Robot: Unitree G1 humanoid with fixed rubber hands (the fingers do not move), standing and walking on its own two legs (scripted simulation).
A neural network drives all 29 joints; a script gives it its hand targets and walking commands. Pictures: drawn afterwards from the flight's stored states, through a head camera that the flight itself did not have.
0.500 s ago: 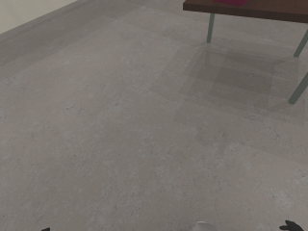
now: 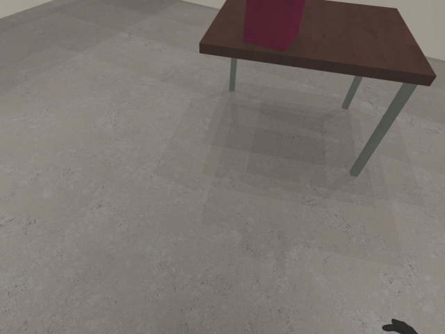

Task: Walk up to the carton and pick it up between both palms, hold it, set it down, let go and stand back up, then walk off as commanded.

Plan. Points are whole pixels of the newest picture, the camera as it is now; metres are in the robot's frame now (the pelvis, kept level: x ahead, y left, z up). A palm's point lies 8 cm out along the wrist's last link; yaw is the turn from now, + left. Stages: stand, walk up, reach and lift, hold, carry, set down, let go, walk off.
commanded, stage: walk up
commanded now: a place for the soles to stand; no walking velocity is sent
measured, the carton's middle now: (275, 8) +1.34 -0.27 +0.06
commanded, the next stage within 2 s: none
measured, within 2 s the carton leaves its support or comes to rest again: neither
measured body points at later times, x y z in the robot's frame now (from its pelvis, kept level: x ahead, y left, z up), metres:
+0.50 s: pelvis +0.24 -0.05 +0.00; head +0.28 -0.08 +0.44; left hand +0.46 +0.20 -0.07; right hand +0.22 -0.36 -0.11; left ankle +0.13 +0.12 -0.63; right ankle +0.31 -0.15 -0.72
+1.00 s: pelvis +0.46 -0.01 +0.00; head +0.47 +0.01 +0.45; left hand +0.59 +0.30 -0.10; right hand +0.50 -0.34 -0.06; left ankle +0.55 +0.08 -0.72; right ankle +0.34 -0.13 -0.65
